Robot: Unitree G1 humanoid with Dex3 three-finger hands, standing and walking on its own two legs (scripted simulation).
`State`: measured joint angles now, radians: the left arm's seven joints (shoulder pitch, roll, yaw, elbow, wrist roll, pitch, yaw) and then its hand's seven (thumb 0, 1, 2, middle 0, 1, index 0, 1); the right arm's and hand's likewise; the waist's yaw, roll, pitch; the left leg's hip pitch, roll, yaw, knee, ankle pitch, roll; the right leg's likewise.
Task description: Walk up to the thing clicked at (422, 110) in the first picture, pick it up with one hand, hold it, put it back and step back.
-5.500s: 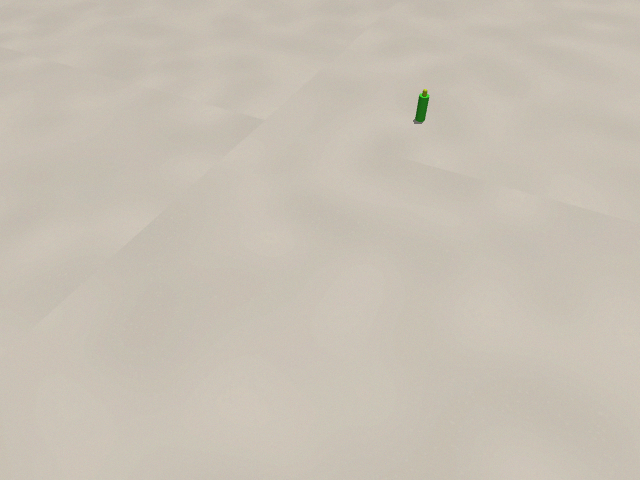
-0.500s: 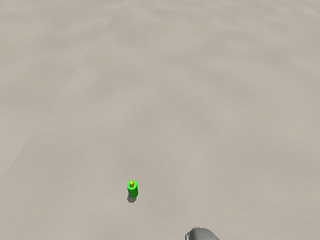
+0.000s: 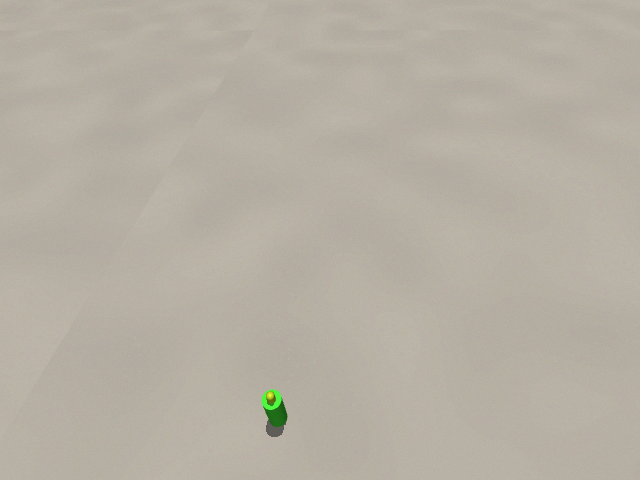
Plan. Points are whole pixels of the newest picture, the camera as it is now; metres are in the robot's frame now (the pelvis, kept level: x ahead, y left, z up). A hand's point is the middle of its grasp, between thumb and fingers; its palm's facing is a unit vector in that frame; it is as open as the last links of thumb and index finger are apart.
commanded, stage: walk up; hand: left
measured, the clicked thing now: (274, 406) +0.45 +0.20 -0.68
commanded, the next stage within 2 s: stand in 1.18 s
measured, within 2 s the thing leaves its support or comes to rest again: neither
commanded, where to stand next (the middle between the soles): +0.11 -0.03 m, yaw +1 degrees
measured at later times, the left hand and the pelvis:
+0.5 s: hand out of the picture +0.09 +0.25 -0.15, palm faces +0.00 -0.95 -0.32, open 7.4 cm; pelvis +0.02 +0.00 +0.01, yaw +0 degrees
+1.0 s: hand out of the picture +0.11 +0.25 -0.15, palm faces +0.00 -0.95 -0.32, open 7.4 cm; pelvis +0.03 +0.01 +0.01, yaw +0 degrees
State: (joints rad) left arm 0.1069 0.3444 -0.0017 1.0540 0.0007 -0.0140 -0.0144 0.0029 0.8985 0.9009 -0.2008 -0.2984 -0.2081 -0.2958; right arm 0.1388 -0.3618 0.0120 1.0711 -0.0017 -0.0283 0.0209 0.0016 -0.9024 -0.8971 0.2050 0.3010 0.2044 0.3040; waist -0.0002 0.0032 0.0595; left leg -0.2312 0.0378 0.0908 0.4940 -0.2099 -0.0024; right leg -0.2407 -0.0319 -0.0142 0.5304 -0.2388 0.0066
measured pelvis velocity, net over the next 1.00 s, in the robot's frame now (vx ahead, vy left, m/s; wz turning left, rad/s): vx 0.03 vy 0.01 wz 0.01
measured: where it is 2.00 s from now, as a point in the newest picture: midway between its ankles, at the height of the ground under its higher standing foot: outside the picture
